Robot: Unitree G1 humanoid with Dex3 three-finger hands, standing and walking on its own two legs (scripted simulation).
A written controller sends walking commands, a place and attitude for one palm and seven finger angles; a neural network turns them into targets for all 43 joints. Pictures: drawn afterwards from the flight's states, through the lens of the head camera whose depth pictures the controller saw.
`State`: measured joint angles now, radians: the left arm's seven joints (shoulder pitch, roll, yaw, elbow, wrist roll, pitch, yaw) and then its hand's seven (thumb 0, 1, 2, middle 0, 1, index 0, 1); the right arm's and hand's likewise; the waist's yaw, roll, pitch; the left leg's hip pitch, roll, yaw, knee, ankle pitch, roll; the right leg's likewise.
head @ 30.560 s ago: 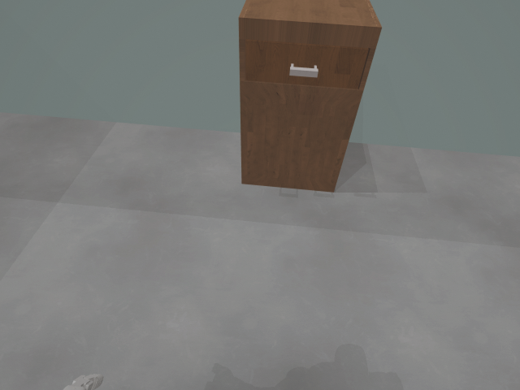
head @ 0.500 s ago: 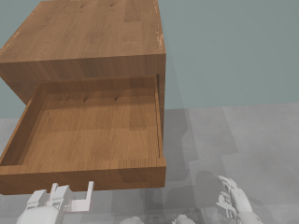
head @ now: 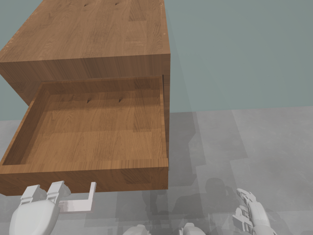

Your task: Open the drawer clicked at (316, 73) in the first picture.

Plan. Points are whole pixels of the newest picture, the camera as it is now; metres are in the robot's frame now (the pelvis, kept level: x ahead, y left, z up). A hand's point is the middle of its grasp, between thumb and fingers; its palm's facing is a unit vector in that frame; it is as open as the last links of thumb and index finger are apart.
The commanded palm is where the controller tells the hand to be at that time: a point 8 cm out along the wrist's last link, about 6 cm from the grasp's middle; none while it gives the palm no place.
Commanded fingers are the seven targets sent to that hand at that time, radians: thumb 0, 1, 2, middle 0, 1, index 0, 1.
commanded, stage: lift the hand off the handle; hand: left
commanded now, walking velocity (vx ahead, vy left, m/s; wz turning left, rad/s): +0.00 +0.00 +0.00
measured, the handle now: (72, 197) +0.20 +0.23 +0.00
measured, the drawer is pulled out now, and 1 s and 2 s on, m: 0.30 0.30 0.30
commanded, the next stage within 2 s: none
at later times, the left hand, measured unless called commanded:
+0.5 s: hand (57, 219) +0.16 +0.26 -0.02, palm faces -0.05 -0.06 -1.00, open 13.5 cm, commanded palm +0.14 +0.26 +0.04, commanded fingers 0.00 -0.50 0.30 -0.30 -1.20 -0.30 -1.20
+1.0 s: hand (48, 214) +0.16 +0.26 +0.02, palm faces -0.02 -0.09 -1.00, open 13.2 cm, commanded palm +0.14 +0.26 +0.08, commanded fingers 0.00 -0.50 0.30 -0.30 -1.20 -0.30 -1.20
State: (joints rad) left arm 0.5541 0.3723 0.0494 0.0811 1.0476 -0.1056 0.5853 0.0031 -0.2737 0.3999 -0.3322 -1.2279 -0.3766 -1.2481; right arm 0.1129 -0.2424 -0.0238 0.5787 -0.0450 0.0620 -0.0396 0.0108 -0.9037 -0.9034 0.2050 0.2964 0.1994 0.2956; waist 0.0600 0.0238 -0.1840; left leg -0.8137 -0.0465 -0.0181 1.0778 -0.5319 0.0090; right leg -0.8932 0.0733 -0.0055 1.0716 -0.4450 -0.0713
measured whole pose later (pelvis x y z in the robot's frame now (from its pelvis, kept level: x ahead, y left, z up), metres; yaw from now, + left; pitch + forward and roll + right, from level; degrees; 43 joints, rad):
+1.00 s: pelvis +0.02 +0.01 +0.02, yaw -1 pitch +12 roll +0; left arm 0.64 0.36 -0.02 -0.06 1.03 -0.05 0.54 0.00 -0.49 0.30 -0.32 -1.20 -0.44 -1.22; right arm 0.14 -0.25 -0.02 0.54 -0.05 0.04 0.01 0.01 -0.90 -0.90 0.20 0.30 0.20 0.30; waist 0.06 0.05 -0.17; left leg -0.66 -0.05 -0.01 0.97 -0.51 0.03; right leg -0.74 0.07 0.01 0.96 -0.42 -0.05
